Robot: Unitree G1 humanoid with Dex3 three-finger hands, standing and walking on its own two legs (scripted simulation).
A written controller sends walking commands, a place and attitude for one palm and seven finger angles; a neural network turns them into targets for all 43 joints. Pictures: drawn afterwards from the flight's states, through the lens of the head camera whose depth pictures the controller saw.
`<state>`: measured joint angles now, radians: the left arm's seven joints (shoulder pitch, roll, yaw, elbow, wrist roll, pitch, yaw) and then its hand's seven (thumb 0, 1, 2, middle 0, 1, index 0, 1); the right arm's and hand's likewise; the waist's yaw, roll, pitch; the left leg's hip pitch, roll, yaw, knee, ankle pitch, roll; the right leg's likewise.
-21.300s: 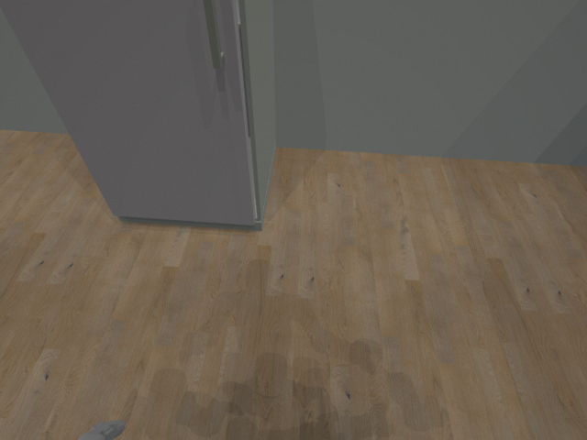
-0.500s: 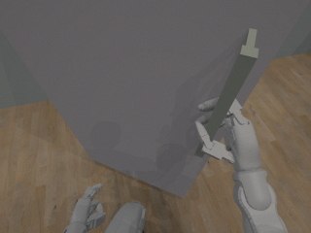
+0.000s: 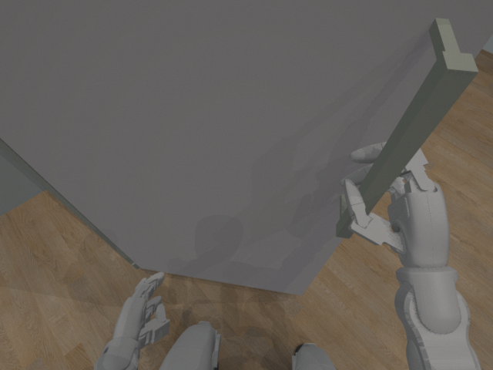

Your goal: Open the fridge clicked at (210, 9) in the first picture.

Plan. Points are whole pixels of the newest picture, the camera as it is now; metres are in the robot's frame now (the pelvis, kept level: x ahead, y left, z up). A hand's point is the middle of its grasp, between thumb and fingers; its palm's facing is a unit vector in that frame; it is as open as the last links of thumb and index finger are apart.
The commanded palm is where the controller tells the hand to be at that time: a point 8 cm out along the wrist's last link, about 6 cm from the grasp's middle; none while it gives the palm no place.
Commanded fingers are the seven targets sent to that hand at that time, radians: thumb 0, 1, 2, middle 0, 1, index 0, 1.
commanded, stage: walk backward, drawing the door open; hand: right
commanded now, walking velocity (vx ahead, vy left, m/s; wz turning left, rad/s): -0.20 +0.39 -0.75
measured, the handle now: (377, 162) +0.33 -0.12 +0.19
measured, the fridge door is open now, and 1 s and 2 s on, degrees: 51 73 69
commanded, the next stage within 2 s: stop walking and hold the door back in 0.52 s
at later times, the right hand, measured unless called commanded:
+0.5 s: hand (320, 318) +0.17 -0.05 +0.16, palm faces +0.49 +0.82 -0.28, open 6.4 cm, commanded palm +0.12 -0.08 +0.16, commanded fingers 0.00 -0.90 -0.90 0.45 1.40 0.45 1.40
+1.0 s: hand out of the picture +0.11 -0.01 +0.17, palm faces +0.71 +0.68 -0.19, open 5.6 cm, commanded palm +0.09 -0.06 +0.15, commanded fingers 0.00 -0.90 -0.90 0.45 1.40 0.45 1.40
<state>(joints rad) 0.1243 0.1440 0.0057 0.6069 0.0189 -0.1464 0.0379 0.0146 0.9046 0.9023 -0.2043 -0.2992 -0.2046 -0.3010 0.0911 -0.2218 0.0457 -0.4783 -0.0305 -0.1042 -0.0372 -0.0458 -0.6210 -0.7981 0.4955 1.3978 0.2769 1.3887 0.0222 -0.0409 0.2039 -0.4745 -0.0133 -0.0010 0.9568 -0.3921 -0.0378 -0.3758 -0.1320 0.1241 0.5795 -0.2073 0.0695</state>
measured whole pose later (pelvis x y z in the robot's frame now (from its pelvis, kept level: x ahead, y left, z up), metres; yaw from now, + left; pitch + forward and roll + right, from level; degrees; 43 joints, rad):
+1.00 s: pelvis -0.10 +0.35 +0.00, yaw -34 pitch -1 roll -1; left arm 0.13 0.27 -0.02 0.61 -0.01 -0.05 0.08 0.01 0.91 0.90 -0.20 -0.30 -0.20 -0.30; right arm -0.37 -0.29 -0.09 0.27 0.03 -0.14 -0.11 -0.01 -0.66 -0.82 0.45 1.40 0.44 1.40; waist -0.02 0.02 0.03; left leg -0.42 0.09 0.17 0.57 -0.24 0.00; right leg -0.17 0.02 -0.06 0.48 -0.31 -0.04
